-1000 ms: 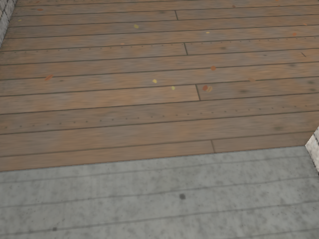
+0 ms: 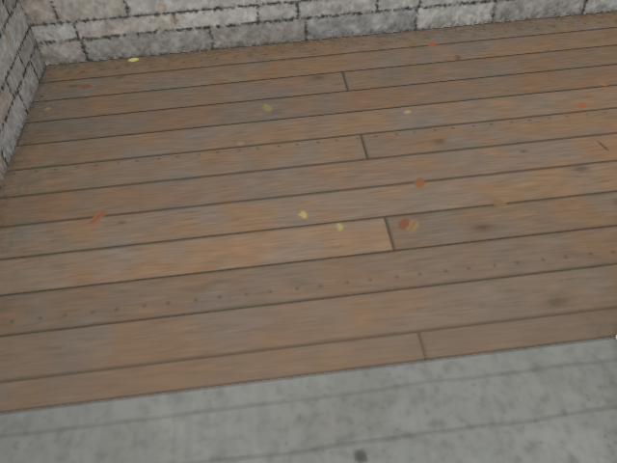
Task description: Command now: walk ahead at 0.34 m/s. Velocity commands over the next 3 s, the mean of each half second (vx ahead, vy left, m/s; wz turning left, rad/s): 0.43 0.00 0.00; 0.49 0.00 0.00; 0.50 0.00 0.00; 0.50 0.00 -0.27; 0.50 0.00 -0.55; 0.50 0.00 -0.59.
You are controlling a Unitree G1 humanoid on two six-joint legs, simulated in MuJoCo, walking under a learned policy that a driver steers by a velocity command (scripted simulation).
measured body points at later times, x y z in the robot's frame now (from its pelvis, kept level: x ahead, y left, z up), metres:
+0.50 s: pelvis +0.22 +0.03 +0.00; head +0.26 +0.03 +0.44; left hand +0.12 +0.26 -0.14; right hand +0.45 -0.18 -0.10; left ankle +0.35 +0.12 -0.70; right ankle +0.00 -0.10 -0.69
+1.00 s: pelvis +0.50 +0.02 +0.04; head +0.53 +0.02 +0.49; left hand +0.72 +0.22 -0.07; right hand +0.44 -0.23 -0.10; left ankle +0.35 +0.12 -0.70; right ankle +0.68 -0.11 -0.66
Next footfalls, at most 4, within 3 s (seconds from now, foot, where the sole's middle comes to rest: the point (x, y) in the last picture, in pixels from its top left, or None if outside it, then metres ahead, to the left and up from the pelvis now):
0.46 left None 0.39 0.12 -0.73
1.04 right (381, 372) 0.72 -0.11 -0.71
1.58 left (270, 279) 1.00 0.15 -0.71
2.16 right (352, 198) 1.30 -0.08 -0.71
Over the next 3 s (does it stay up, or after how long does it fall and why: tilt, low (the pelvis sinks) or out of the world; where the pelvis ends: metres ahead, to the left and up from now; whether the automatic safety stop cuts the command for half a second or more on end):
stays up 1.58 -0.12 0.08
